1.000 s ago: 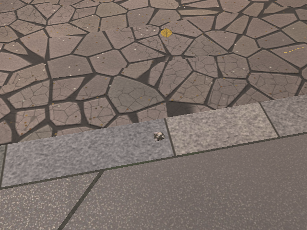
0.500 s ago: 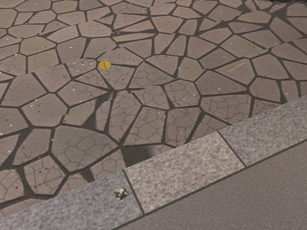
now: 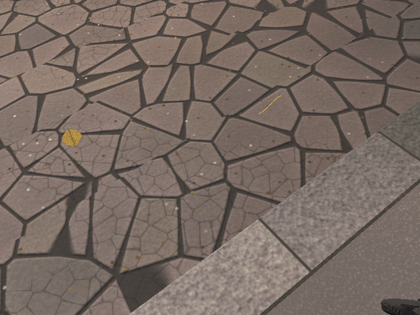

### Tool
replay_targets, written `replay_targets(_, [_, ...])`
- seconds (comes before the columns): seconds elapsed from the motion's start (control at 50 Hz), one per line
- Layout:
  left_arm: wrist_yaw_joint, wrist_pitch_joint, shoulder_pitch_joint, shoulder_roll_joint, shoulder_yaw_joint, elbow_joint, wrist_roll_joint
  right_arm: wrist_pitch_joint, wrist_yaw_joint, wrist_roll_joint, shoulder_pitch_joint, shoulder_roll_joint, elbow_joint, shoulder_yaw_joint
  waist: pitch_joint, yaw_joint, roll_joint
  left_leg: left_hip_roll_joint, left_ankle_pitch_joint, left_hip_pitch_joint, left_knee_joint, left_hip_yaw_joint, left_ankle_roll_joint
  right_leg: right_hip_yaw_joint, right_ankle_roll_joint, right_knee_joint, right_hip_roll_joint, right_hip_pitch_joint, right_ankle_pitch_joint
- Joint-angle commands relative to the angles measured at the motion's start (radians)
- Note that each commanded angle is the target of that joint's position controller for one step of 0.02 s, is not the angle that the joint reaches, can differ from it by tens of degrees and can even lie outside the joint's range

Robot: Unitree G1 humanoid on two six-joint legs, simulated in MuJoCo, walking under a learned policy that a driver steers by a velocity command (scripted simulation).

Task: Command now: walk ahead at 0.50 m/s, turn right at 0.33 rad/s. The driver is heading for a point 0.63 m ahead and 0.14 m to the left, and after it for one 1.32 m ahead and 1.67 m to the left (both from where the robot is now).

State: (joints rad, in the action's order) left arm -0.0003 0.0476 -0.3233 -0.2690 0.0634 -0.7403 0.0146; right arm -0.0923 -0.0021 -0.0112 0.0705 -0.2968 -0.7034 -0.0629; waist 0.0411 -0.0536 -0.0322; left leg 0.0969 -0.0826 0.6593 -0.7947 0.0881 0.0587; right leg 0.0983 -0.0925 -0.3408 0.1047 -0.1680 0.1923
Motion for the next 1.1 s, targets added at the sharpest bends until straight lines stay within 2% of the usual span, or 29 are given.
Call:
replay_targets(0.02, [-0.013,0.016,0.002,-0.157,0.038,0.051,0.000,-0.014,0.017,0.009,-0.067,-0.030,0.055,0.004,-0.043,-0.016,0.122,-0.048,0.215,-0.134,0.180,-0.064,0.008,0.108,-0.130,0.123,-0.205,-0.061,-0.160])
replay_targets(0.14, [-0.011,0.011,-0.066,-0.179,0.042,-0.009,-0.004,-0.025,0.045,0.026,-0.128,-0.075,0.089,-0.002,0.014,-0.038,0.126,-0.042,0.078,-0.016,0.273,-0.059,-0.092,0.146,-0.109,0.053,-0.336,0.190,-0.255])
replay_targets(0.18, [-0.015,0.004,-0.036,-0.191,0.045,-0.010,-0.006,-0.025,0.050,0.027,-0.046,-0.097,0.072,-0.012,-0.024,0.011,0.137,-0.079,-0.002,-0.117,0.286,-0.093,-0.135,0.101,-0.081,-0.033,-0.328,0.227,-0.508])
replay_targets(0.2, [-0.017,-0.002,-0.014,-0.189,0.043,-0.005,-0.008,-0.024,0.048,0.024,0.067,-0.121,0.038,-0.028,-0.097,0.073,0.122,-0.119,0.019,-0.275,0.309,-0.127,-0.163,0.050,-0.060,-0.162,-0.288,0.215,-0.687])
replay_targets(0.22, [-0.022,-0.004,-0.005,-0.169,0.032,0.009,-0.016,-0.022,0.045,0.017,0.214,-0.162,0.003,-0.045,-0.209,0.138,0.077,-0.076,0.067,-0.512,0.286,-0.056,-0.207,-0.001,-0.028,-0.371,-0.239,0.118,-0.675])
replay_targets(0.24, [-0.021,0.009,-0.100,-0.107,0.011,0.039,-0.031,-0.020,0.045,0.009,0.316,-0.254,0.000,-0.066,-0.345,0.115,-0.125,0.133,0.013,-0.864,0.302,0.340,-0.347,-0.065,0.048,-0.736,-0.109,-0.213,-0.296])
replay_targets(0.26, [-0.013,0.028,-0.113,-0.088,-0.001,0.037,-0.024,-0.012,0.052,0.035,0.353,-0.214,-0.024,-0.058,-0.377,0.118,-0.275,0.232,-0.212,-1.008,0.480,0.704,-0.434,-0.019,0.088,-0.936,-0.007,-0.479,0.329])
replay_targets(0.28, [-0.001,0.049,-0.029,-0.158,0.010,0.059,0.001,-0.008,0.049,0.044,0.310,-0.154,-0.011,-0.039,-0.257,0.139,-0.157,0.223,-0.357,-0.945,0.513,0.664,-0.386,0.048,0.073,-0.998,-0.075,-0.597,0.303])
replay_targets(0.3, [0.006,0.063,0.067,-0.162,0.009,0.082,0.013,0.000,0.043,0.029,0.259,-0.132,0.007,-0.033,-0.155,0.139,-0.060,0.185,-0.320,-0.816,0.522,0.539,-0.354,0.029,0.063,-0.966,-0.114,-0.606,0.226])
replay_targets(0.32, [0.006,0.073,0.118,-0.150,0.008,0.095,-0.003,0.005,0.042,0.018,0.222,-0.122,0.014,-0.027,-0.073,0.115,0.015,0.144,-0.219,-0.687,0.542,0.448,-0.339,0.012,0.062,-0.885,-0.144,-0.593,0.174])
replay_targets(0.36, [0.002,0.069,0.104,-0.143,0.016,0.099,-0.032,0.007,0.034,0.011,0.187,-0.100,0.029,-0.017,-0.065,0.065,-0.013,0.081,-0.044,-0.581,0.568,0.357,-0.326,0.007,0.079,-0.752,-0.181,-0.497,0.104])
replay_targets(0.4, [-0.002,0.057,0.088,-0.123,0.013,0.098,-0.033,0.008,0.025,0.020,0.192,-0.108,0.029,-0.021,-0.070,0.050,-0.040,0.059,0.053,-0.534,0.582,0.304,-0.337,-0.013,0.109,-0.673,-0.182,-0.473,0.090])
replay_targets(0.46, [-0.010,0.048,0.179,-0.096,0.004,0.125,-0.033,0.012,0.005,0.027,0.231,-0.143,0.012,-0.033,-0.043,0.073,-0.026,0.031,0.132,-0.479,0.590,0.240,-0.326,-0.028,0.149,-0.491,-0.165,-0.480,-0.048])
replay_targets(0.54, [0.001,0.062,0.318,-0.068,-0.007,0.154,-0.024,0.029,-0.012,0.038,0.301,-0.147,-0.021,-0.035,-0.035,0.125,-0.045,-0.020,0.099,-0.430,0.562,0.206,-0.272,-0.037,0.158,-0.252,-0.112,-0.374,-0.271])
replay_targets(0.64, [0.019,0.085,0.399,-0.101,0.007,0.180,-0.009,0.052,-0.023,0.040,0.354,-0.142,-0.046,-0.037,-0.035,0.132,-0.062,0.012,0.074,-0.541,0.462,0.320,-0.255,-0.006,0.130,-0.121,-0.076,-0.315,-0.227])
replay_targets(0.68, [0.018,0.093,0.332,-0.127,0.021,0.163,-0.005,0.060,-0.024,0.039,0.328,-0.145,-0.037,-0.042,-0.048,0.090,-0.090,0.026,0.134,-0.565,0.398,0.362,-0.241,-0.008,0.097,-0.100,-0.081,-0.233,-0.144])
replay_targets(0.7, [0.014,0.098,0.227,-0.156,0.035,0.135,-0.015,0.061,-0.024,0.034,0.286,-0.129,-0.024,-0.038,-0.094,0.030,-0.096,-0.011,0.267,-0.563,0.291,0.326,-0.209,-0.013,0.057,-0.062,-0.094,-0.106,-0.202])
replay_targets(0.72, [0.008,0.104,0.103,-0.196,0.047,0.121,-0.040,0.059,-0.019,0.026,0.260,-0.093,0.005,-0.025,-0.220,-0.029,-0.047,-0.068,0.249,-0.481,0.067,0.277,-0.169,0.062,-0.009,-0.090,-0.206,0.127,-0.294])
replay_targets(0.74, [0.002,0.091,0.019,-0.271,0.065,0.112,-0.057,0.055,-0.019,0.029,0.410,-0.030,0.007,-0.007,-0.375,0.010,0.191,-0.208,-0.174,-0.188,-0.259,0.151,-0.088,0.354,-0.172,-0.144,-0.444,0.485,-0.486])
replay_targets(0.76, [0.011,0.073,-0.002,-0.214,0.056,0.099,-0.024,0.053,-0.017,0.030,0.469,-0.068,0.011,-0.002,-0.433,0.021,0.354,-0.206,-0.587,-0.008,-0.447,0.109,-0.060,0.583,-0.251,-0.100,-0.566,0.549,-0.476])
replay_targets(0.78, [0.008,0.060,0.050,-0.131,0.034,0.123,-0.015,0.063,-0.020,0.037,0.405,-0.158,0.003,-0.029,-0.310,0.008,0.204,-0.140,-0.531,0.035,-0.527,0.124,-0.043,0.474,-0.209,-0.088,-0.530,0.422,-0.455])
replay_targets(0.8, [0.006,0.048,0.102,-0.102,0.022,0.132,-0.019,0.078,-0.024,0.035,0.318,-0.181,0.022,-0.040,-0.213,0.010,0.114,-0.111,-0.470,0.033,-0.533,0.078,-0.026,0.325,-0.167,-0.082,-0.479,0.296,-0.531])
replay_targets(0.82, [0.010,0.041,0.143,-0.084,0.013,0.124,-0.019,0.091,-0.028,0.027,0.278,-0.173,0.038,-0.045,-0.133,0.031,0.073,-0.087,-0.438,0.024,-0.487,0.055,-0.013,0.221,-0.147,-0.062,-0.430,0.172,-0.611])
replay_targets(0.86, [0.014,0.037,0.189,-0.090,0.013,0.103,-0.028,0.115,-0.026,0.029,0.285,-0.112,0.053,-0.040,-0.075,0.077,0.124,-0.048,-0.384,-0.054,-0.367,0.016,-0.008,0.099,-0.120,0.003,-0.366,0.012,-0.582])
replay_targets(0.9, [0.009,0.035,0.204,-0.131,0.028,0.079,-0.033,0.125,-0.025,0.027,0.267,-0.060,0.075,-0.026,-0.082,0.080,0.166,-0.047,-0.321,-0.084,-0.283,-0.025,0.006,0.036,-0.148,0.053,-0.367,-0.025,-0.635])
replay_targets(0.96, [-0.006,0.028,0.238,-0.155,0.038,0.066,-0.024,0.124,-0.011,0.022,0.249,-0.072,0.084,-0.028,-0.149,0.082,0.131,-0.027,-0.124,-0.134,-0.192,-0.031,-0.001,-0.048,-0.156,0.062,-0.382,0.005,-0.652])
replay_targets(0.98, [-0.012,0.030,0.236,-0.147,0.036,0.059,-0.018,0.118,-0.004,0.026,0.232,-0.092,0.085,-0.039,-0.140,0.075,0.116,-0.023,-0.037,-0.129,-0.149,-0.017,-0.002,-0.082,-0.145,0.061,-0.365,0.014,-0.588])
replay_targets(1.02, [-0.019,0.024,0.241,-0.151,0.036,0.047,-0.012,0.113,0.011,0.023,0.178,-0.082,0.107,-0.036,-0.126,0.058,0.124,-0.018,0.030,-0.143,-0.053,-0.029,-0.012,-0.127,-0.128,0.049,-0.359,0.021,-0.515])
replay_targets(1.1, [-0.021,0.003,0.199,-0.193,0.052,0.022,0.006,0.119,0.043,0.031,0.074,-0.081,0.163,-0.037,-0.088,0.019,0.125,-0.022,0.043,-0.188,0.169,-0.041,-0.027,-0.154,-0.089,-0.003,-0.369,0.048,-0.334])
